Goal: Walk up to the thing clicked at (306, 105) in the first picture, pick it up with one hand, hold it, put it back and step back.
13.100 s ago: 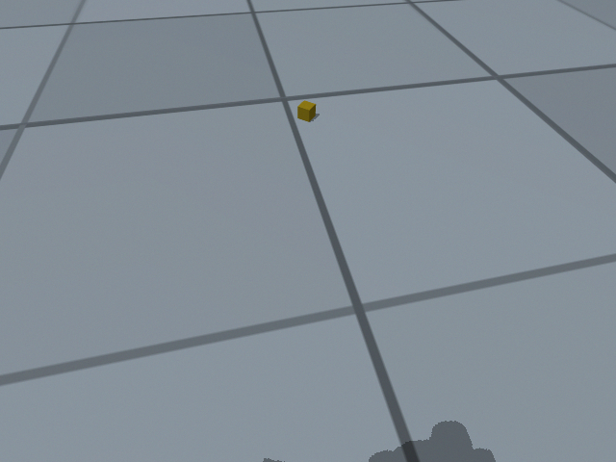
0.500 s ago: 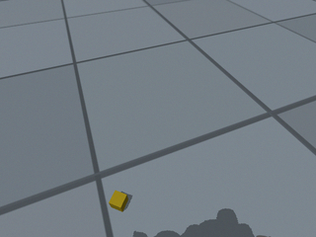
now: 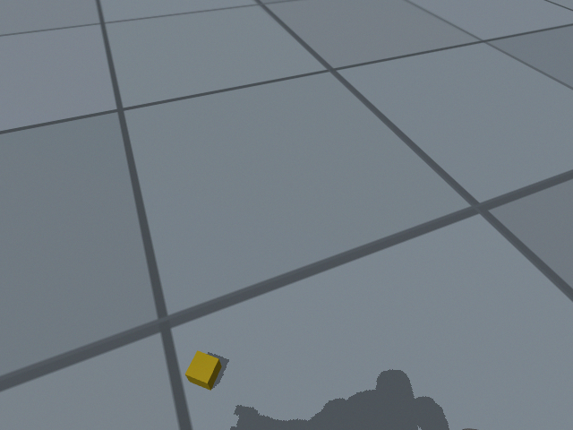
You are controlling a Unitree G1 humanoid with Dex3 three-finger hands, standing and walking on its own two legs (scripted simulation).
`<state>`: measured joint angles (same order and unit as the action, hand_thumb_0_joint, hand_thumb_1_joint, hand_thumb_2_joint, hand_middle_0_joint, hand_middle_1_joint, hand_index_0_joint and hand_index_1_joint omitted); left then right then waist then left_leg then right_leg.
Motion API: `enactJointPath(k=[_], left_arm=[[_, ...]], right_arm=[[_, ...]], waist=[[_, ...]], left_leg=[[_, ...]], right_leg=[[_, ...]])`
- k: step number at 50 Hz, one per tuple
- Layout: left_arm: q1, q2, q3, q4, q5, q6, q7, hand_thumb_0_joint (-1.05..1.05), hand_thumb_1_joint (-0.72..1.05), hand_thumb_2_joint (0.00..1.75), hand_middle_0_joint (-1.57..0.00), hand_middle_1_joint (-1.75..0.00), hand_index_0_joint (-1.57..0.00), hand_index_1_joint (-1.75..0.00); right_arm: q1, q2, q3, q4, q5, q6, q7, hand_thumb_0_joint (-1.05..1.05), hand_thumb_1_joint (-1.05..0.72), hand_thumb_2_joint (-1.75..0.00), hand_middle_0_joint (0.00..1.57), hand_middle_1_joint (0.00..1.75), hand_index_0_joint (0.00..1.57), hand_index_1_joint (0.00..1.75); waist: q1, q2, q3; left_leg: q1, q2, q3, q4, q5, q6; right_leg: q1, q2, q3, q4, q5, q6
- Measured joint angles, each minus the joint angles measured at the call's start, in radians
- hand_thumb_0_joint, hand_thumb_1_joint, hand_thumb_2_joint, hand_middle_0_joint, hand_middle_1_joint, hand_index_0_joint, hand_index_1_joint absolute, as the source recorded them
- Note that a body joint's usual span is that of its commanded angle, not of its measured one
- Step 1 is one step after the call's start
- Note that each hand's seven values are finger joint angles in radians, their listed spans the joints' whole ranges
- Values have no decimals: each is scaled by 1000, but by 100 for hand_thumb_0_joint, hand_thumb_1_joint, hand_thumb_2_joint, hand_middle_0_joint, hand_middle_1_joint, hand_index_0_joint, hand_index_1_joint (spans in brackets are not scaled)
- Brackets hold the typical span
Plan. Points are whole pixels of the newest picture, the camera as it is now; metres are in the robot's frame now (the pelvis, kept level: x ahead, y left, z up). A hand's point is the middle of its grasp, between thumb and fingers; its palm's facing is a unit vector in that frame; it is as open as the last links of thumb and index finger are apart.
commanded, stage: stand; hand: left
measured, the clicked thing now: (204, 370) +0.43 +0.24 -0.74
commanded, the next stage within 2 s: none
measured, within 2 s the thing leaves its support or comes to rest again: neither
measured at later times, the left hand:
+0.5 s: hand out of the picture +0.08 +0.25 -0.16, palm faces -0.02 -0.94 -0.34, open 7.4 cm
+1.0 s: hand out of the picture +0.08 +0.26 -0.15, palm faces -0.03 -0.94 -0.34, open 7.4 cm
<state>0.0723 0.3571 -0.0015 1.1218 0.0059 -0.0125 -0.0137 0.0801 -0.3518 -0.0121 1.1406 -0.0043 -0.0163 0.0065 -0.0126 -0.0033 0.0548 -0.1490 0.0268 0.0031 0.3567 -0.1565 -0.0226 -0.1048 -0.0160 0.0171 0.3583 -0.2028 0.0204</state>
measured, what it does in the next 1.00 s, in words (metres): stands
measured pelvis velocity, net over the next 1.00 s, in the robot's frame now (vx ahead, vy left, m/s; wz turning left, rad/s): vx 0.01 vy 0.00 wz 0.01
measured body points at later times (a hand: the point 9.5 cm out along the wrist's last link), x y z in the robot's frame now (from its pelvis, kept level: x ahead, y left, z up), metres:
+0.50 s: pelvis +0.00 +0.00 +0.00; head +0.01 +0.00 +0.45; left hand +0.08 +0.30 -0.13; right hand +0.09 -0.30 -0.13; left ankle +0.03 +0.13 -0.75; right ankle +0.00 -0.13 -0.75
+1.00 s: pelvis +0.01 +0.00 +0.00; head +0.01 +0.00 +0.45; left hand +0.08 +0.30 -0.13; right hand +0.08 -0.30 -0.13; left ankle +0.03 +0.13 -0.75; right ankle +0.00 -0.13 -0.75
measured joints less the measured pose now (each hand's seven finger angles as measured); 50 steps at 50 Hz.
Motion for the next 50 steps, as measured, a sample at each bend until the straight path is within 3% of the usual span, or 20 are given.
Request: enactJointPath(k=[13, 50], left_arm=[[32, 1, 2, 16, 3, 0, 3, 0, 91, 90, -21, -30, -20, -30], [42, 0, -2, -2, 6, 6, 3, 0, 91, 90, -21, -30, -20, -30]], right_arm=[[-22, 6, 2, 1, 0, 6, 3, 1, -91, -90, 20, 30, 20, 30], [19, 1, 3, 11, -1, 11, 2, 1, -91, -90, 20, 30, 20, 30]], waist=[[15, 7, 0], [5, 2, -8]], left_leg=[[7, 2, -2, -17, 4, 0], [7, -6, -4, -25, 7, 4]], right_leg=[[12, 1, -3, -25, 8, 0], [11, -6, -5, -28, 6, 3]])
